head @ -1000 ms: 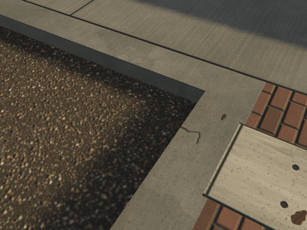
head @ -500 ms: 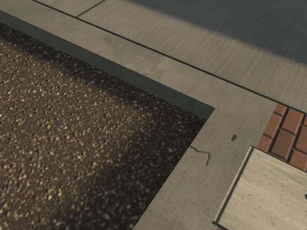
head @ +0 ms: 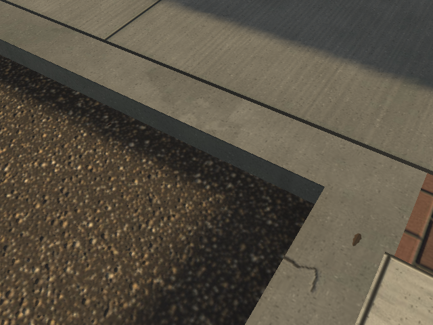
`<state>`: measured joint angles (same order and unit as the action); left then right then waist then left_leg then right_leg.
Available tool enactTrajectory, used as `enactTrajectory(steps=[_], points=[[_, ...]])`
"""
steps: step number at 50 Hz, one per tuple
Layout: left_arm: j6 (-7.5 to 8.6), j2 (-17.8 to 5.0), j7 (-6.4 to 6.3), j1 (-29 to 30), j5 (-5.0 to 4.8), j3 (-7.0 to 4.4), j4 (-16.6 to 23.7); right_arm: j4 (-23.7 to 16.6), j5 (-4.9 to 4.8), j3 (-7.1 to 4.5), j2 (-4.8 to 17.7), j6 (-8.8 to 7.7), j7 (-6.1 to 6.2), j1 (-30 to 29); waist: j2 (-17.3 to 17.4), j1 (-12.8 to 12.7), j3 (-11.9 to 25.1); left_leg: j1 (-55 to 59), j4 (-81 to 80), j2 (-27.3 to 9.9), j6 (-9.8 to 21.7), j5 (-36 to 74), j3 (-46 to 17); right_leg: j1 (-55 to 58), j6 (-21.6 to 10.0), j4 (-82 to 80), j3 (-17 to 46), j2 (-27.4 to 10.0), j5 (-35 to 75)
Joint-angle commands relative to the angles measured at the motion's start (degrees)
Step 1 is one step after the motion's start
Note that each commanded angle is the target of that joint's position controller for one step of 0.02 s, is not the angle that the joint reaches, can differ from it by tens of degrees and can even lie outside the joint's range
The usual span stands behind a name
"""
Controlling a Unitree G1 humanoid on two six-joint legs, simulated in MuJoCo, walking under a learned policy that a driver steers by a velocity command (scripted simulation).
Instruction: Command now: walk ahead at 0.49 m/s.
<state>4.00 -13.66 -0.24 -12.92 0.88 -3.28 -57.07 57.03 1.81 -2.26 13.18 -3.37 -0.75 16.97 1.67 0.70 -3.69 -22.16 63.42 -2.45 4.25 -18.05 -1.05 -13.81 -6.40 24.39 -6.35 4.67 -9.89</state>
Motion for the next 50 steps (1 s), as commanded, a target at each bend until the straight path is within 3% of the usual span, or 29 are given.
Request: enactTrajectory(steps=[1,4,5,6,9,12,18,21,22,24,25,26,27,28,29,31,33,34,36,38,40,41,42,43,45,47,48,49,50], points=[[2.11,-4.4,-0.22,-3.9,-0.37,-0.46,0.5,-2.0,0.69,-0.65,2.5,1.40,-0.64,3.3,-3.7,1.7,1.3,-4.5,-3.9,-3.0,-1.3,2.2,-0.8,2.4,-6.8,-15.8,16.2,-16.2,10.0],[2.31,-6.1,-0.28,-5.0,-0.30,-0.65,0.2,-5.1,0.88,-0.32,2.0,2.06,-1.33,-3.8,-3.7,0.8,0.6,-4.8,-11.2,-1.0,-3.2,11.8,3.6,0.9,-5.8,-15.9,9.8,-12.5,17.5],[2.56,-5.1,-0.02,-4.6,-0.49,-0.27,0.2,-6.1,0.11,-0.45,2.1,1.65,-1.45,-6.0,-3.7,1.0,0.0,-4.0,-16.1,-0.1,-3.0,19.0,4.2,-0.7,-4.8,-15.1,7.3,-9.5,16.8],[2.89,-5.6,0.00,-6.3,-0.08,-0.33,-0.4,-5.9,0.22,-0.57,2.3,1.49,-1.46,-6.3,-5.8,0.5,1.1,-4.8,-15.3,-0.4,-2.2,23.7,3.7,1.8,-4.6,-13.5,8.2,-11.3,19.5],[3.04,-4.5,-0.82,-11.7,-0.14,-0.04,-2.7,-7.5,0.46,-1.22,4.3,1.17,-1.32,-10.4,-3.9,-1.1,0.5,-15.1,-19.8,-2.2,-1.3,29.3,-0.5,11.5,-5.0,-8.8,10.7,-13.5,16.5],[2.79,-3.4,-1.85,-14.5,1.21,0.31,-3.2,-10.1,0.60,-1.20,4.2,0.70,-1.67,-16.0,-3.1,-3.5,-0.7,-20.0,-23.8,-2.4,-0.9,31.1,-1.7,15.1,-6.3,-3.8,12.7,-15.0,13.8],[2.42,-2.8,-3.53,-16.6,2.30,0.34,-3.1,-13.9,-0.67,-0.19,2.6,-0.10,-2.85,-22.7,-0.5,-7.3,-5.3,-14.4,-40.0,-3.5,-1.2,37.9,-1.0,11.9,-4.7,7.2,13.7,-13.5,5.6],[1.34,-2.7,-3.79,-19.1,2.36,0.45,-3.5,-11.7,-1.06,-0.70,4.0,-0.24,-2.79,-17.9,0.9,-7.8,-4.7,-5.7,-46.2,-3.8,-0.3,38.9,0.0,12.0,-4.3,16.3,14.2,-12.3,9.5],[0.80,-3.5,-3.60,-19.9,2.49,0.30,-4.0,-10.2,-0.47,-1.27,5.2,-0.27,-2.16,-14.0,2.4,-6.6,-2.7,-1.0,-45.9,-2.6,0.8,36.4,1.9,11.9,-4.3,23.4,13.7,-12.1,14.2],[0.58,-4.6,-2.49,-18.9,1.14,0.08,-4.0,-3.0,1.03,-2.77,7.9,-0.61,-1.12,6.4,5.3,2.6,8.1,25.0,-44.9,-0.7,2.3,41.2,7.5,1.5,-2.8,50.3,8.8,-7.1,14.4],[1.02,-1.4,-2.57,-25.7,-1.87,-0.59,-5.4,-1.1,1.40,-3.87,11.1,-0.23,-1.77,14.5,15.8,3.1,19.4,50.3,-25.7,-13.8,7.8,65.7,-3.9,-18.9,1.4,78.6,4.0,0.4,-34.2],[2.04,-4.4,-3.63,-23.4,-4.40,-0.86,-3.7,-1.8,0.06,-4.16,11.7,0.09,-3.03,21.2,12.3,8.3,30.3,60.7,-20.4,-23.9,14.9,70.2,-16.7,-31.9,2.0,97.0,10.2,1.1,-41.5],[2.40,-4.1,-4.38,-16.1,-4.02,-0.39,0.1,-2.6,-0.76,-4.86,14.2,0.84,-2.63,19.1,11.7,9.4,31.8,60.0,-33.2,-28.5,20.7,35.3,-28.6,-45.2,2.5,102.2,9.3,-0.2,-34.9],[2.16,-2.5,-4.35,-6.9,-1.55,0.15,1.7,-3.3,0.38,-3.94,9.7,1.45,-0.64,12.9,4.1,7.4,19.0,47.2,-43.3,-24.7,17.5,9.4,-26.4,-52.3,2.7,97.1,5.5,-4.1,-24.9],[1.73,-1.8,-3.46,-1.9,-6.42,0.43,5.1,-2.4,-3.05,-2.03,5.3,1.05,0.29,7.8,6.4,7.2,14.3,38.6,-47.4,-22.4,17.4,-0.6,-28.3,-52.8,4.3,97.9,7.3,-5.8,-19.1],[-0.48,0.8,-2.41,-0.4,-3.93,1.26,8.0,-1.4,-1.58,0.41,1.7,-0.24,0.46,2.2,-1.7,0.8,6.3,17.5,-49.4,-21.5,15.7,-1.1,-26.2,-49.0,3.9,100.3,7.6,-8.7,-16.7],[-1.76,4.6,-1.37,-1.6,-3.07,2.68,11.4,-1.1,-1.01,1.77,1.5,-0.51,-0.33,-4.0,-1.0,-5.4,-0.6,-0.9,-51.0,-16.4,10.8,-2.0,-15.6,-45.8,2.9,90.9,9.5,-11.0,-18.0],[-1.83,3.7,-1.49,-0.5,-2.58,2.86,13.4,-1.7,-0.76,2.04,2.2,-0.56,-0.64,-6.2,-0.1,-6.6,-3.0,-8.1,-53.2,-12.7,9.3,-1.2,-10.0,-42.3,3.5,81.2,8.8,-11.6,-15.3],[-1.58,3.5,-2.09,-1.7,-1.03,2.97,13.8,-0.2,-0.03,0.98,5.6,-0.95,-0.35,-2.2,0.8,-6.6,-1.4,-7.9,-54.1,-12.2,10.9,6.2,-8.6,-41.4,5.5,80.7,8.4,-12.0,-8.9],[-0.72,2.8,-1.90,1.3,-1.57,3.05,14.8,1.9,-0.93,0.97,4.3,-1.14,0.97,2.6,-2.1,-5.1,-1.3,3.0,-49.7,-11.0,9.4,7.1,-7.8,-52.9,6.3,77.2,10.4,-13.7,-2.2],[0.52,1.7,-1.22,7.4,-0.05,3.22,17.8,1.1,-2.02,0.37,5.2,-1.16,2.59,3.4,-3.4,-3.5,0.8,6.1,-50.2,-9.2,7.4,9.3,-6.1,-47.7,6.6,57.1,10.6,-16.6,10.5],[0.83,2.7,-0.88,10.2,-0.26,3.50,18.6,1.6,-2.03,0.00,5.4,-0.73,2.95,6.2,-1.9,-1.7,2.0,8.3,-51.7,-10.5,8.0,9.5,-6.9,-45.0,6.9,53.4,9.5,-17.0,12.3],[1.21,0.2,-0.35,14.5,-1.21,2.99,19.4,0.8,-1.99,0.24,4.1,-0.51,3.11,6.9,-3.0,0.5,0.0,9.5,-50.7,-8.2,7.8,7.2,-4.3,-43.4,7.7,41.3,7.4,-16.1,17.4],[1.42,1.8,0.22,18.8,-1.83,3.60,20.1,0.7,-1.95,-0.08,4.2,-0.27,3.04,9.7,-0.6,3.6,-0.5,10.3,-52.1,-10.0,8.7,7.4,-5.6,-39.3,8.4,35.3,5.3,-14.8,16.7],[1.62,2.9,1.65,21.5,-3.14,4.09,21.2,0.2,-1.99,-0.82,5.8,0.80,2.88,10.6,3.2,4.1,-2.3,14.8,-52.3,-12.1,8.6,11.8,-5.2,-34.6,8.6,25.9,3.6,-12.6,10.1],[2.63,0.6,2.27,27.3,-2.81,2.62,20.3,0.2,-1.91,0.19,0.7,2.05,2.46,15.9,-3.6,9.0,-4.2,17.6,-48.8,-6.5,5.3,20.1,-0.9,-29.8,6.4,13.6,0.7,-7.2,10.2],[3.11,2.9,2.99,28.9,-2.46,2.62,21.0,1.4,-1.57,0.87,-1.0,2.42,1.98,19.4,-0.7,9.6,-1.3,19.7,-46.9,-6.9,4.1,24.5,-2.2,-23.4,6.1,11.5,0.2,-4.5,7.5],[2.49,3.2,3.82,24.7,-3.44,2.05,21.2,2.0,-1.43,0.46,2.8,2.29,1.82,18.4,6.9,5.7,2.6,25.0,-45.9,-9.9,3.8,27.9,-4.9,-18.0,6.1,8.5,1.3,-3.6,4.8],[1.97,-0.2,3.95,18.1,-3.92,0.71,19.8,1.4,-1.51,-0.81,7.2,2.20,2.12,14.3,12.1,0.7,5.9,28.7,-42.5,-11.2,3.0,33.7,-4.5,-13.1,5.9,6.9,2.1,-2.9,5.7]])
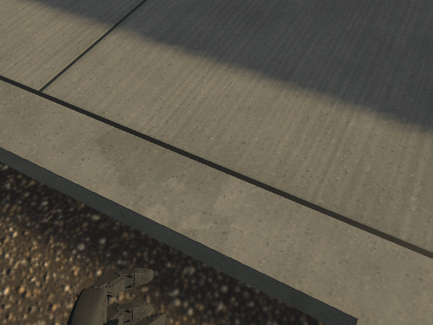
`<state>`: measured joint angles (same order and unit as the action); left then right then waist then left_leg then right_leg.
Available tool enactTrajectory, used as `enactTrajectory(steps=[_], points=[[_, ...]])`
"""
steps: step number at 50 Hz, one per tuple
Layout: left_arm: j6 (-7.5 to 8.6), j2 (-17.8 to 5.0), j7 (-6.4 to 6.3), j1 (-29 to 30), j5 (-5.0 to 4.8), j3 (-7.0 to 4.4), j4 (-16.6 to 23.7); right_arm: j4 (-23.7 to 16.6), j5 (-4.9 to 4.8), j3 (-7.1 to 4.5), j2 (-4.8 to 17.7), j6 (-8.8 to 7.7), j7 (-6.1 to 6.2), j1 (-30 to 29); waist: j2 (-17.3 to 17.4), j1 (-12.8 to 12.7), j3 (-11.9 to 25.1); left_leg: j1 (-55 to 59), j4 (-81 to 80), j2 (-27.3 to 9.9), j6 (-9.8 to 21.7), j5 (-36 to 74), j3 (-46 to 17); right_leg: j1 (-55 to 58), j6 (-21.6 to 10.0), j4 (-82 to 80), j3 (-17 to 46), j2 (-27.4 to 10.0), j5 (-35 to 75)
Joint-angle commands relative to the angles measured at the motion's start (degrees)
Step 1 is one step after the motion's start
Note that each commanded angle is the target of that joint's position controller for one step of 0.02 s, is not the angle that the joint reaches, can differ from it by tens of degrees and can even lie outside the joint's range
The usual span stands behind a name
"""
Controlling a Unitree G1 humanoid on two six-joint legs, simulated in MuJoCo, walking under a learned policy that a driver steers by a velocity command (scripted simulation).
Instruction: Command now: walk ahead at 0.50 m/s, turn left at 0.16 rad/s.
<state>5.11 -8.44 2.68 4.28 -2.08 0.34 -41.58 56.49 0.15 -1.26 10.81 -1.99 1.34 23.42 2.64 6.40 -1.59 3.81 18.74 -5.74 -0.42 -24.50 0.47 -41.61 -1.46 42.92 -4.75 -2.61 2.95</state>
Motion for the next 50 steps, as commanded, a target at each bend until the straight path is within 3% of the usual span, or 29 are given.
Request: enactTrajectory(steps=[1,2,3,4,5,6,7,8,9,11,13,15,21,25,27,29,30,31,32,33,34,35,36,37,40,43,44,46,50], points=[[0.51,-9.4,0.78,-7.1,-0.91,-4.58,2.1,1.2,0.04,-3.07,13.4,0.75,0.43,4.1,13.5,-10.5,7.4,2.0,9.0,-7.5,6.2,44.1,-4.4,23.6,-0.1,-12.4,1.9,4.0,-7.2],[-0.09,-12.0,0.04,-15.4,-0.33,-5.65,-0.6,-0.1,-0.05,-3.58,14.0,0.53,0.65,0.8,12.4,-15.6,11.4,-5.1,17.2,-6.2,4.5,41.0,-3.9,36.0,-0.2,-10.1,3.2,1.8,-7.0],[-0.58,-16.3,-1.01,-25.0,1.27,-6.62,-3.0,-2.4,1.31,-3.17,10.4,0.23,0.33,0.6,2.6,-17.7,19.3,-19.5,33.3,-3.8,2.6,21.1,-4.5,54.1,-1.9,-2.8,13.1,-8.4,-1.7],[-0.47,-20.7,-1.73,-29.4,3.11,-6.93,-5.5,-2.4,2.00,-2.08,2.6,-1.56,-0.51,5.4,-20.0,-13.4,22.4,-33.0,53.6,4.9,-0.2,-16.7,-9.6,62.3,-5.2,-4.2,28.0,-15.9,12.2],[-0.28,-20.3,-1.16,-35.1,3.37,-7.83,-7.9,-2.6,-3.84,-2.05,-0.4,-3.54,-0.87,10.8,-28.5,-13.9,30.1,-46.0,63.4,10.5,-0.7,-11.9,-17.3,68.1,-15.0,-22.8,54.3,-25.2,-13.9],[0.42,-15.6,-1.15,-30.7,2.66,-7.00,-8.0,-2.9,-5.28,-2.79,3.2,-3.83,-0.27,3.3,-16.9,-14.1,18.0,-52.9,68.6,7.7,-0.8,-6.3,-14.0,60.7,-14.1,-26.2,50.0,-22.9,-26.5],[0.79,-11.0,-1.25,-24.5,1.89,-5.77,-8.3,-5.0,-3.69,-3.30,4.6,-3.14,0.20,-2.8,-12.3,-12.2,8.4,-53.7,68.4,4.5,0.5,0.5,-9.3,47.9,-10.8,-27.0,40.5,-21.0,-28.2],[1.29,-8.1,-1.16,-18.2,2.19,-4.82,-7.9,-5.6,-1.96,-3.79,5.5,-1.85,0.82,-4.7,-7.6,-9.3,4.1,-48.3,66.7,1.3,1.5,6.2,-8.3,35.3,-9.1,-27.4,32.1,-19.2,-23.9],[1.52,-6.5,-1.14,-14.4,3.12,-4.69,-8.4,-5.8,-1.43,-4.37,5.1,-0.75,0.77,-3.8,-8.1,-6.5,3.7,-42.8,63.9,-0.4,2.3,9.6,-9.0,27.3,-7.7,-27.5,26.0,-17.1,-21.5],[1.90,-5.4,-1.53,-13.3,3.39,-4.24,-9.9,-5.7,-2.42,-4.91,3.8,0.77,0.59,-0.2,-9.8,-3.7,2.6,-39.4,60.6,-0.9,3.7,11.4,-9.6,22.9,-5.8,-29.2,17.5,-14.5,-19.0],[2.33,-8.1,-2.40,-15.5,2.94,-4.77,-11.5,-7.3,-2.01,-5.16,3.7,0.98,0.75,-2.8,-7.5,-3.6,0.3,-42.0,57.0,-0.5,4.1,15.2,-10.6,22.2,-6.4,-31.2,11.9,-14.2,-12.6],[2.27,-9.6,-3.46,-18.4,3.01,-5.06,-12.6,-9.3,-0.91,-5.16,4.2,0.85,0.23,-6.7,-6.1,-3.9,-0.5,-45.9,51.9,-0.2,3.2,19.9,-11.0,24.9,-7.2,-32.0,7.5,-14.3,-7.6],[1.23,-12.1,-5.93,-26.0,2.70,-5.99,-13.6,-14.7,-0.91,-4.09,3.0,0.72,-1.91,-18.7,-5.1,-7.9,-3.0,-49.7,32.7,0.9,1.3,30.3,-5.9,33.8,-5.6,-33.0,-1.7,-14.7,-4.4],[0.23,-13.5,-6.18,-27.5,1.76,-6.76,-13.0,-18.7,-1.14,-3.41,2.6,0.40,-3.27,-25.7,-5.9,-10.1,-5.7,-47.6,24.8,0.8,2.7,26.5,-0.6,38.7,-4.4,-31.3,-6.0,-15.3,-2.1],[-0.35,-14.8,-5.85,-27.5,1.16,-7.34,-12.6,-20.3,-1.40,-3.57,3.2,0.38,-3.86,-26.2,-7.0,-9.5,-5.4,-44.2,22.2,2.2,4.6,19.1,2.5,41.1,-3.9,-27.5,-7.7,-16.0,8.1],[-0.93,-17.3,-5.66,-26.4,0.60,-8.04,-11.9,-20.9,-1.42,-4.79,5.7,0.29,-4.14,-22.3,-9.8,-6.1,-0.9,-34.8,21.5,6.7,7.3,10.9,6.8,42.7,-3.4,-16.8,-9.1,-16.2,32.7],[-1.26,-18.3,-5.59,-24.8,0.22,-8.21,-11.3,-19.5,-1.55,-6.14,8.0,0.14,-4.27,-14.5,-9.6,-1.5,3.3,-24.8,17.3,9.5,9.4,13.2,7.8,41.1,-2.7,-5.6,-10.3,-15.1,39.9],[-0.84,-17.6,-5.54,-24.5,0.32,-7.93,-10.6,-17.4,-1.50,-8.27,12.3,0.24,-3.42,-5.7,-7.3,2.8,9.1,-7.9,12.9,10.0,12.1,20.0,3.9,31.5,-0.1,9.0,-10.5,-13.1,33.1],[0.56,-9.3,-4.69,-28.3,3.35,-5.42,-7.2,-16.4,-1.31,-9.75,20.5,0.03,-2.58,-3.0,9.4,-1.7,14.3,14.5,13.4,-5.8,20.6,28.4,-23.6,4.7,3.6,33.2,-8.9,-4.3,-20.2],[3.71,-10.0,-3.32,-26.3,1.94,-4.56,-5.6,-17.4,-0.38,-9.06,20.3,-0.33,-2.39,3.2,9.8,0.1,28.0,24.0,2.2,-14.3,28.6,19.2,-49.2,-4.8,4.2,45.1,6.3,3.2,-38.8],[5.18,-13.1,-2.73,-18.8,-0.42,-5.76,-4.6,-16.1,1.03,-7.70,15.7,-0.59,-2.43,4.8,4.2,3.0,22.9,23.1,0.3,-12.1,24.6,19.8,-41.9,-12.1,2.3,45.5,10.5,0.8,-33.5],[5.29,-11.2,-2.98,-16.1,0.08,-5.09,-3.8,-15.7,0.25,-7.03,13.2,-0.81,-2.30,1.0,3.9,1.0,16.0,14.7,1.1,-9.9,21.7,22.7,-33.2,-13.3,1.4,42.2,8.9,-1.2,-29.1],[4.85,-11.3,-3.63,-15.3,1.65,-5.15,-4.1,-17.6,-0.53,-6.01,10.7,-1.02,-2.26,-6.3,-1.3,-2.7,11.4,3.0,0.6,-7.3,19.1,25.9,-26.9,-8.6,1.5,37.2,8.8,-3.7,-25.2],[3.74,-12.3,-3.91,-16.8,2.21,-5.90,-4.5,-19.0,-0.40,-5.24,8.7,-1.22,-2.36,-11.2,-1.5,-6.0,9.1,-6.9,-1.1,-5.3,17.7,29.3,-22.7,-2.4,1.6,32.7,9.2,-5.4,-22.7],[0.98,-10.3,-3.76,-18.7,3.02,-5.92,-3.2,-20.0,-0.34,-5.46,10.1,-1.59,-2.14,-12.7,-0.7,-9.1,7.1,-18.3,-3.2,-3.0,18.5,37.5,-18.7,3.4,3.9,30.6,6.5,-4.2,-20.6],[0.04,-7.5,-4.23,-15.7,2.96,-4.95,-0.8,-17.5,-1.06,-4.53,8.2,-0.75,-1.14,-6.1,0.8,-7.6,4.9,-14.1,-1.4,-4.2,19.8,31.9,-21.6,-13.2,5.0,50.9,7.2,-3.3,-23.8],[0.38,-6.1,-4.24,-11.8,3.10,-4.22,1.3,-16.0,-1.60,-4.09,6.8,-0.60,-0.91,-0.8,0.6,-5.5,4.2,-7.4,0.0,-4.3,19.7,30.8,-24.8,-21.3,4.8,55.3,7.1,-3.1,-25.9],[1.32,-4.4,-3.40,-5.1,2.74,-2.82,5.4,-13.5,-1.08,-3.65,6.2,-0.31,0.05,9.0,0.6,-2.2,5.0,6.0,1.7,-5.7,20.3,25.5,-29.6,-35.6,4.0,62.8,6.6,-2.1,-29.8],[2.07,-2.5,-1.84,-0.1,2.36,-0.57,11.6,-12.0,-1.41,-2.85,6.1,0.67,1.72,10.1,0.4,-4.4,0.7,5.0,2.4,-6.9,16.8,23.5,-30.5,-45.1,3.2,66.4,8.0,-2.3,-30.8]])
Over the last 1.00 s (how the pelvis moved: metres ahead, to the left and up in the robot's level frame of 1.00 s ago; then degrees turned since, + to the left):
0.58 0.00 -0.14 1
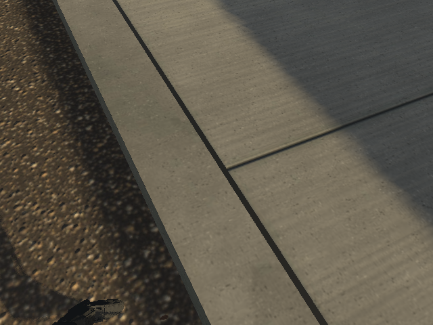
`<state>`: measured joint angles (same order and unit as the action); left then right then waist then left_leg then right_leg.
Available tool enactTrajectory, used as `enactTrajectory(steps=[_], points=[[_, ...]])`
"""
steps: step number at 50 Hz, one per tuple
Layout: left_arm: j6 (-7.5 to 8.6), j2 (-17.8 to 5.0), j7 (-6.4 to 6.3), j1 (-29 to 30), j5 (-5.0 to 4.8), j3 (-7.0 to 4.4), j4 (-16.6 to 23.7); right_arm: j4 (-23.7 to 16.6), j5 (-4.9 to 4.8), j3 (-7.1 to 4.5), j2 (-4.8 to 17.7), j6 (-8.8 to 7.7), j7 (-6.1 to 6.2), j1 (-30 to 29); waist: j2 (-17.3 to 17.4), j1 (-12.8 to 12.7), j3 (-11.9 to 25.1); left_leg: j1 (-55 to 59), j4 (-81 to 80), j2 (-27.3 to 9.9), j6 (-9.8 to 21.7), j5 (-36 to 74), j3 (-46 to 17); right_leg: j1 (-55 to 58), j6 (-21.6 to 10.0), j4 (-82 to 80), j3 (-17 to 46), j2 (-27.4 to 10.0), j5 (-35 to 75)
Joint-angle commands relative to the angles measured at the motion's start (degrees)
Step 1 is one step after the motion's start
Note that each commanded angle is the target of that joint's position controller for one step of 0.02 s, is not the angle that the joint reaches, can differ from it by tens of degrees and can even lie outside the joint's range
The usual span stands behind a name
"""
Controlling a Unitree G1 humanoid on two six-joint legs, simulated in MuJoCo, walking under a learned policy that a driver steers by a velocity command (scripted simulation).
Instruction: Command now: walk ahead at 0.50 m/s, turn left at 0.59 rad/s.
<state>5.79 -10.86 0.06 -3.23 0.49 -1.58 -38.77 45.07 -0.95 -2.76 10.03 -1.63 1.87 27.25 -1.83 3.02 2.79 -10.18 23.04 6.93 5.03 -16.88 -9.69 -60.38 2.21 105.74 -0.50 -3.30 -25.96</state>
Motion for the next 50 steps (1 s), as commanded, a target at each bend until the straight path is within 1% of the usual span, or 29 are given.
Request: enactTrajectory(steps=[1,3,5,6,7,8,9,10,11,13,15,17,21,24,28,32,34,35,36,37,38,40,41,42,43,45,46,47,50], points=[[1.24,0.8,0.80,9.0,-0.17,1.99,10.6,-0.2,-0.50,-1.31,6.7,0.75,1.56,6.1,6.7,-1.0,-5.5,16.4,-2.3,-18.5,10.6,14.3,-19.8,-27.2,-0.2,4.6,2.5,-1.4,-4.0],[1.50,1.7,0.77,13.6,1.76,3.84,16.7,-0.7,-2.20,-1.63,8.1,2.04,2.80,0.9,3.8,-3.4,-5.8,3.9,-8.5,-14.9,6.3,14.3,-14.8,-13.0,-1.1,-17.4,1.5,-3.8,1.0],[2.25,0.6,0.40,14.6,2.06,3.32,17.7,-2.6,-2.74,-2.72,10.2,2.67,2.58,-2.9,6.1,-3.9,-3.0,-13.8,-18.4,-12.4,6.7,17.0,-10.0,19.7,-1.1,-40.1,-5.4,-1.1,12.5],[2.47,-0.9,0.06,7.9,1.23,1.45,15.5,-2.5,-1.01,-3.04,11.8,2.00,1.20,-1.7,12.6,-5.9,1.3,-16.7,-14.1,-12.7,7.8,39.8,-8.9,33.2,-1.8,-31.8,-10.6,3.5,11.3],[2.14,-4.8,-0.93,-2.4,0.16,-0.68,14.2,-3.0,-1.11,-3.06,12.6,1.40,0.43,-3.5,15.5,-11.4,6.8,-10.8,-4.6,-11.7,5.5,65.1,-7.8,40.6,-4.3,-34.3,-8.5,5.2,5.2],[-1.98,-4.4,-1.26,-15.7,2.45,-0.25,7.7,-3.4,0.87,-5.16,17.9,-0.74,-1.49,-5.8,10.5,-13.9,11.8,-4.3,11.2,-10.0,3.4,78.2,-2.0,45.3,-8.1,-41.6,-4.2,6.5,-6.3],[-2.34,-10.9,-1.35,-24.1,4.24,-2.65,7.3,-5.0,0.40,-4.81,14.0,-2.93,-2.14,-8.1,0.7,-17.7,17.4,-9.2,33.6,-6.7,0.5,58.9,-3.3,53.8,-11.9,-50.0,13.0,-3.7,-12.4],[-3.31,-17.0,-1.31,-23.0,3.51,-4.07,6.5,-9.6,0.10,-3.46,6.3,-3.66,-3.71,-6.7,-21.5,-13.2,19.1,-21.8,50.9,2.6,-2.4,-0.4,-1.5,55.0,-14.9,-76.0,46.6,-17.1,-11.6],[-4.12,-13.5,-1.51,-15.1,1.55,-3.80,7.2,-8.0,3.15,-3.31,5.3,-3.15,-4.29,-1.3,-14.1,-6.8,15.6,-26.2,61.0,0.4,-1.7,-1.4,-5.9,51.0,-16.1,-83.0,61.0,-20.2,-18.9],[-4.25,-5.0,-1.37,-7.4,1.37,-1.83,4.4,-8.7,3.84,-2.55,3.4,-0.76,-3.65,-6.1,-5.0,-2.8,-1.2,-31.6,63.9,-5.4,-0.6,3.2,2.0,34.9,-14.7,-77.0,42.6,-17.4,-25.8],[-3.42,-1.0,-1.25,-6.9,1.92,-0.80,1.5,-9.8,3.20,-2.15,3.3,1.59,-3.10,-8.3,-3.0,-0.7,-6.1,-28.6,59.0,-6.4,-0.8,3.9,2.1,24.5,-10.7,-74.0,25.7,-14.8,-14.5],[-2.12,-2.6,-0.70,-9.1,2.06,-1.47,-1.2,-10.2,2.42,-1.75,3.1,2.32,-2.73,-8.8,-4.8,-0.5,-5.7,-26.9,56.8,-4.0,-1.6,5.2,2.4,24.3,-11.1,-73.5,17.6,-14.0,5.7],[-1.21,-7.3,-0.40,-11.6,0.97,-3.32,-3.5,-10.3,3.21,-2.35,6.3,1.92,-1.91,-12.7,-5.3,-1.0,-2.3,-27.6,48.3,-1.7,-3.6,10.3,2.8,34.7,-13.1,-73.7,8.6,-13.5,33.0],[-2.40,-8.1,-1.50,-14.4,0.34,-3.64,-3.9,-11.6,3.41,-1.76,6.7,1.97,-3.04,-18.2,-5.3,-2.7,0.1,-28.5,36.5,-5.3,-5.0,15.2,6.7,43.5,-12.7,-72.6,6.7,-11.6,34.9],[-4.17,-8.2,-3.20,-17.4,0.56,-4.03,-3.4,-11.6,2.63,-0.18,4.4,1.24,-4.78,-22.5,-5.3,-5.9,0.9,-20.2,16.6,-7.2,-5.2,27.4,8.1,45.8,-9.7,-68.2,5.4,-7.5,25.6],[-5.71,-8.7,-4.13,-18.3,1.56,-4.73,-0.9,-9.7,0.95,-0.27,5.5,-0.34,-4.24,-21.7,-3.3,-7.0,-0.7,-12.6,0.0,-9.9,-4.7,37.5,6.0,47.1,-8.9,-60.4,8.9,-5.8,16.8],[-6.68,-7.7,-4.52,-18.7,1.01,-4.78,-0.7,-5.3,1.51,-0.78,5.8,-1.21,-3.16,-12.4,1.9,-3.0,-1.2,1.5,-11.8,-10.0,-5.0,47.3,9.4,42.1,-7.5,-47.8,6.2,-2.1,13.4],[-6.71,-5.0,-4.11,-19.8,-0.08,-4.08,-1.4,-2.1,2.94,-1.47,7.3,-1.90,-2.78,-4.6,6.7,0.1,0.6,12.1,-11.5,-11.7,-5.4,55.6,12.2,36.8,-6.6,-36.0,2.6,2.6,4.5],[-7.05,-2.2,-3.97,-22.8,-2.38,-4.13,-1.0,-1.2,4.37,-1.97,11.3,-3.26,-3.22,0.7,17.6,0.4,4.2,24.8,1.2,-21.7,-4.2,97.4,5.2,22.5,-3.8,-11.8,-0.4,10.3,-27.8],[-7.33,-3.1,-4.52,-26.4,-4.07,-3.98,0.5,-2.1,3.27,-2.14,12.9,-3.85,-4.21,1.9,21.3,-2.2,11.1,32.9,13.3,-30.9,-0.4,112.3,-0.2,12.9,-2.3,2.0,2.6,8.6,-30.8],[-6.96,-4.2,-4.71,-25.5,-3.04,-3.77,-1.0,-4.0,1.87,-1.81,11.5,-3.25,-4.54,-1.1,16.4,-2.4,12.3,32.1,13.0,-31.4,2.0,101.1,-1.3,6.9,-2.2,8.4,4.4,8.3,-25.8],[-7.15,-4.2,-4.47,-16.8,0.59,-3.31,0.3,-7.3,2.82,-0.33,8.4,-2.14,-2.47,-8.0,8.8,-3.3,8.6,19.1,7.1,-30.6,6.1,63.0,-0.8,2.7,-1.6,15.9,2.9,7.4,-13.7],[-8.45,-3.8,-3.88,-14.0,1.71,-2.87,2.5,-8.3,2.74,-0.40,9.9,-1.82,-0.87,-10.2,10.1,-4.5,6.9,11.8,0.9,-34.3,9.9,43.6,-3.9,2.4,-1.2,19.0,1.0,6.0,-9.1],[-9.79,-4.0,-4.48,-11.5,-3.61,-2.31,5.0,-8.2,3.12,-0.72,11.9,0.69,-0.70,-18.3,12.9,-6.8,-0.4,-0.5,-6.5,-35.2,11.4,21.0,-7.4,3.6,2.3,23.1,4.8,2.9,-8.6],[-10.73,-5.4,-5.01,-10.3,-3.67,-2.67,5.8,-8.9,2.66,0.26,8.8,1.84,0.17,-19.6,10.8,-6.7,-3.6,-6.0,-9.4,-32.5,9.4,9.5,-4.6,5.3,3.0,23.0,4.4,3.3,-7.4],[-10.88,-5.7,-5.75,-8.8,-2.10,-2.51,7.9,-8.7,2.02,1.11,7.6,2.67,1.36,-17.2,8.4,-5.6,-5.3,-7.5,-9.5,-28.1,6.7,8.5,1.4,4.8,3.7,21.4,3.3,4.4,-5.8],[-10.42,-3.5,-5.81,-5.8,-1.15,-1.51,10.7,-7.7,1.86,0.81,9.6,3.02,2.21,-14.0,9.1,-5.2,-5.3,-4.9,-8.3,-27.8,6.8,11.1,2.1,1.1,4.2,21.7,5.2,4.1,-7.2],[-10.09,-3.6,-5.65,-6.7,-0.97,-1.10,10.2,-7.5,2.16,0.68,9.1,2.88,2.51,-12.8,5.6,-4.3,-3.6,-2.3,-8.2,-26.6,6.8,14.4,5.5,1.0,4.0,20.2,3.4,4.2,-4.7],[-9.05,-1.2,-4.56,-1.9,-1.08,0.49,14.2,-7.1,1.50,-0.54,12.1,2.89,3.03,-10.5,7.1,-3.4,-2.0,4.0,-9.0,-26.8,8.7,20.2,8.3,-1.8,4.4,11.7,2.6,1.4,-6.6]])
Over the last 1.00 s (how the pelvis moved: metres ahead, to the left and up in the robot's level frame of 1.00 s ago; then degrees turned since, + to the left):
0.52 0.13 0.01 32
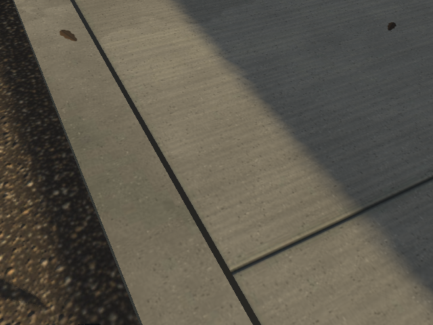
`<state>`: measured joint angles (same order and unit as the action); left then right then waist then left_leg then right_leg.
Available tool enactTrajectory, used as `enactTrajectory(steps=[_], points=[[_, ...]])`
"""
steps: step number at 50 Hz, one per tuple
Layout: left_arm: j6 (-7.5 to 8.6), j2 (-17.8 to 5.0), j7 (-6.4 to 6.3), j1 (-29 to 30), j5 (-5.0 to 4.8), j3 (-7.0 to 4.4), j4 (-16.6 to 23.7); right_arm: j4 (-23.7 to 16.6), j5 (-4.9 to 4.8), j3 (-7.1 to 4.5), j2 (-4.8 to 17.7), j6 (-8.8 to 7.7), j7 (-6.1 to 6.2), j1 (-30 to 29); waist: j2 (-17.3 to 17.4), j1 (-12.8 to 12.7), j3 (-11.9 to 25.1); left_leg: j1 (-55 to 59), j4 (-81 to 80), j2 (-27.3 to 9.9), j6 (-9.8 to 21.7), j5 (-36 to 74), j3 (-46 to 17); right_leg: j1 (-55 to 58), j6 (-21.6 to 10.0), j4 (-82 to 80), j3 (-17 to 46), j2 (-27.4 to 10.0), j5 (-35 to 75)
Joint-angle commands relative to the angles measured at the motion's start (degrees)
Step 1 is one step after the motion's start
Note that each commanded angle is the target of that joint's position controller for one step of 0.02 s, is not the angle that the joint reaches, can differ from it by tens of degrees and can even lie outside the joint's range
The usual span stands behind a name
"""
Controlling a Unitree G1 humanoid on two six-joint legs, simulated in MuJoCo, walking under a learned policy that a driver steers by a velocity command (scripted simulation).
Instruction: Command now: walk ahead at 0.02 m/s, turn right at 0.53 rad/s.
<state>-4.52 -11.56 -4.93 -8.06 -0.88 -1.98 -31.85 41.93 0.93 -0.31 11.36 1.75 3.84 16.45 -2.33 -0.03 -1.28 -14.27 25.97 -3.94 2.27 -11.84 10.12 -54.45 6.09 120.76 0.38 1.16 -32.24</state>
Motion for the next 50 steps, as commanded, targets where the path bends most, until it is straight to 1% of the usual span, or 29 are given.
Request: enactTrajectory(steps=[1,4,6,10,11,12,13,14,15,16,17,18,19,20,23,25,27,31,32,34,37,42,44,45,46,47,48,49,50], points=[[1.44,-0.1,0.77,4.2,0.34,1.30,8.1,-3.8,-0.26,-3.33,11.5,-0.51,1.10,0.9,7.8,0.2,2.9,10.2,-12.0,-16.7,12.2,18.1,-11.2,-8.5,0.7,-4.1,1.3,-3.7,-1.1],[2.03,2.1,1.94,8.7,0.54,2.98,11.0,-3.6,-0.51,-4.66,13.9,-0.01,0.93,0.8,7.8,0.9,5.1,15.4,-11.9,-17.3,12.1,19.9,-8.6,-8.4,-1.0,-17.0,0.9,-7.6,-3.8],[2.58,2.8,2.77,11.3,0.34,3.73,12.1,-3.6,-0.57,-5.67,15.9,0.63,0.44,0.1,9.6,1.6,6.3,14.2,-12.7,-17.7,12.3,20.4,-6.4,-2.8,-2.8,-26.8,-1.2,-8.5,-6.9],[3.32,-0.6,3.21,8.0,-0.34,2.60,10.4,-2.4,-1.64,-6.80,17.6,1.73,-1.27,-0.3,13.8,0.4,8.2,10.1,-11.5,-17.0,11.4,25.0,-1.8,13.5,-6.3,-45.8,-7.2,-4.5,-7.1],[3.43,-1.4,3.22,5.5,-0.10,2.11,9.5,-1.7,-1.88,-6.80,17.2,1.88,-1.63,0.4,13.2,-1.2,8.6,10.0,-9.4,-16.1,10.0,29.7,-0.5,18.0,-7.7,-53.2,-7.5,-2.7,-1.5],[3.39,-4.1,3.17,2.0,-0.03,0.76,7.8,-1.5,-1.39,-6.29,15.1,1.79,-1.72,1.9,11.2,-1.8,10.0,10.4,-3.0,-12.9,7.6,37.3,1.5,23.0,-10.2,-61.2,-4.7,0.8,3.9],[3.72,-13.6,2.76,0.3,0.69,-2.19,8.7,-4.6,0.55,-5.53,11.6,1.31,-1.09,1.9,-7.0,-0.8,12.7,-1.4,16.8,-4.4,0.0,28.1,6.7,29.8,-17.6,-67.5,19.0,-8.3,25.8],[4.01,-17.0,3.05,-9.5,2.87,-3.63,8.3,-8.6,1.12,-5.60,13.2,0.70,-1.92,-9.1,-20.3,-9.1,17.8,-20.8,34.8,5.2,-3.6,-22.3,-3.0,39.2,-29.0,-86.7,43.8,-16.4,32.6],[5.77,-18.5,4.93,-5.4,3.60,-3.55,8.2,-7.8,-1.40,-6.03,12.4,0.04,-3.25,-10.7,-13.6,-6.8,17.3,-26.1,54.3,6.7,-4.0,-25.8,-14.8,36.9,-30.4,-90.7,45.2,-20.2,33.1],[6.67,-17.3,5.70,-2.7,2.22,-3.11,7.8,-7.9,-2.28,-4.72,9.4,-0.44,-3.66,-11.4,-12.7,-4.7,14.1,-30.4,57.8,5.7,-3.2,-21.2,-15.8,34.9,-27.7,-91.1,39.9,-17.9,27.0],[6.63,-13.4,5.81,0.9,0.61,-2.45,7.4,-7.6,-2.07,-4.38,9.1,-0.83,-3.19,-10.6,-12.0,-2.4,8.2,-32.7,55.4,4.3,-3.2,-16.9,-15.4,32.7,-23.4,-89.8,34.8,-14.5,22.7],[6.26,-9.7,5.57,2.9,-0.17,-1.69,7.2,-7.2,-1.07,-4.73,11.0,-0.65,-2.22,-9.0,-11.4,-0.3,4.7,-32.3,54.2,3.1,-4.0,-13.4,-14.9,29.6,-20.1,-87.6,30.9,-12.8,19.8],[5.58,-7.9,5.16,5.8,-0.15,-1.27,7.2,-7.0,-0.54,-4.67,11.0,-0.24,-1.80,-7.1,-11.5,1.7,3.7,-27.7,58.1,4.2,-5.0,-11.8,-12.9,24.2,-18.9,-86.7,27.9,-11.2,21.4],[5.51,-6.9,4.72,6.2,0.49,-0.96,7.2,-6.9,-0.44,-4.62,10.9,0.05,-1.67,-5.6,-9.5,2.6,4.2,-25.2,59.9,5.0,-5.2,-9.0,-12.0,22.6,-18.2,-85.9,25.8,-10.2,23.3],[5.80,-7.7,3.32,2.8,0.81,-1.34,5.9,-8.5,-0.19,-3.51,8.3,-0.38,-1.25,-6.1,-4.7,2.4,7.0,-24.5,56.8,6.4,-4.7,-4.0,-11.8,27.0,-18.0,-84.6,23.9,-8.9,29.1],[5.23,-8.0,2.63,-0.6,0.36,-1.47,5.0,-10.4,-0.50,-2.58,6.9,-0.88,-1.34,-7.9,-6.1,1.2,8.9,-28.3,55.2,7.0,-5.1,-5.9,-13.4,34.3,-19.2,-86.7,25.9,-8.2,28.2],[4.72,-8.3,1.98,-1.6,0.00,-1.64,5.1,-11.8,-0.71,-2.34,7.5,-1.20,-1.57,-9.6,-5.4,0.4,9.3,-29.9,50.8,7.0,-6.2,-5.6,-14.6,38.6,-19.7,-88.0,27.3,-8.4,27.2],[3.91,-9.0,0.81,-2.2,0.17,-1.78,5.5,-13.3,-1.06,-2.16,7.3,-1.61,-2.05,-10.7,-4.9,0.1,9.1,-29.6,45.0,7.4,-7.6,-5.3,-16.3,39.1,-21.5,-89.3,31.0,-8.6,21.8],[3.70,-9.0,0.83,-3.7,0.39,-1.76,5.2,-14.0,-1.65,-1.93,6.7,-1.65,-2.30,-9.7,-6.1,-0.1,10.3,-30.5,44.2,6.9,-7.8,-8.8,-18.1,40.4,-22.3,-92.0,34.1,-9.5,11.3],[4.00,-9.6,1.18,-4.6,0.41,-1.71,4.5,-14.0,-2.34,-2.04,7.3,-2.12,-3.03,-8.0,-6.5,0.0,9.3,-31.4,42.0,5.5,-7.5,-9.3,-18.3,39.8,-22.6,-94.6,37.2,-10.0,-6.0],[4.64,-10.1,1.34,-5.4,0.64,-1.82,2.8,-14.1,-2.42,-1.80,7.0,-3.19,-3.63,-7.3,-7.3,-0.2,6.5,-30.2,38.0,3.4,-6.8,-8.4,-18.0,36.3,-21.8,-95.0,37.2,-9.4,-11.2],[5.44,-10.7,1.56,-3.0,-0.47,-2.07,1.1,-12.6,-2.50,-0.69,4.9,-4.41,-4.69,-2.4,-8.0,1.3,4.8,-14.3,20.7,1.3,-3.2,-7.6,-14.9,24.3,-18.0,-89.6,27.8,-6.4,-11.9],[4.49,-8.3,1.49,-2.7,-1.26,-1.60,-0.4,-9.1,-2.20,-0.98,4.0,-4.27,-5.26,3.6,-5.0,2.9,4.4,-3.0,2.6,1.0,-2.1,6.0,-10.5,22.4,-14.3,-80.4,18.3,-2.0,-10.5],[3.91,-4.9,1.70,-5.0,-0.80,-1.02,-0.9,-6.2,-1.00,-1.77,4.8,-4.98,-5.75,6.6,3.2,1.4,4.8,3.4,-0.3,2.8,-4.0,11.1,-9.5,22.0,-11.1,-71.2,11.6,3.3,-7.1],[3.91,-2.3,2.27,-6.5,-0.60,-0.76,-1.1,-4.0,-0.59,-2.97,7.2,-5.49,-6.12,7.8,13.6,0.0,4.8,12.2,-1.0,0.2,-3.4,13.9,-15.0,14.2,-7.6,-59.0,6.2,8.3,-2.9],[4.25,-2.2,2.91,-6.2,-0.29,-1.12,-0.7,-3.2,-0.59,-3.99,9.5,-5.53,-6.31,9.2,22.1,0.0,5.8,16.4,-1.3,-6.2,-1.2,26.5,-24.1,7.3,-5.1,-44.6,4.1,10.2,-9.1],[4.64,-3.1,3.38,-5.7,-0.37,-1.80,-0.4,-4.6,-0.78,-3.77,8.7,-4.93,-6.01,6.9,19.1,-1.7,6.9,18.2,2.0,-10.0,-1.0,34.2,-27.0,2.9,-3.6,-36.8,4.0,8.4,-9.9],[4.45,-3.6,3.38,-4.5,-0.46,-1.68,0.5,-6.6,-1.03,-3.35,7.8,-4.31,-5.38,2.9,14.1,-3.0,7.8,15.8,2.2,-10.8,-1.0,35.1,-27.5,3.7,-2.6,-34.2,2.3,6.7,-8.0],[3.90,-4.0,2.97,-3.6,0.08,-1.58,1.4,-8.2,-0.82,-3.06,7.6,-3.84,-4.65,-1.3,11.2,-4.3,8.5,11.7,1.4,-10.6,-0.9,35.3,-26.3,7.9,-1.6,-34.1,-0.5,5.1,-5.7]])
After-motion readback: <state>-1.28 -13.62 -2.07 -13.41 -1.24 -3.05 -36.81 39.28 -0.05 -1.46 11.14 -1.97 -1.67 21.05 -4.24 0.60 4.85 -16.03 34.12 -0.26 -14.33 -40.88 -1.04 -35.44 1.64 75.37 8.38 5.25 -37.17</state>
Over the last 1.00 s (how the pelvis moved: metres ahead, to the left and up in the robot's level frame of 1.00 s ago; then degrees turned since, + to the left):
0.38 0.01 0.00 -4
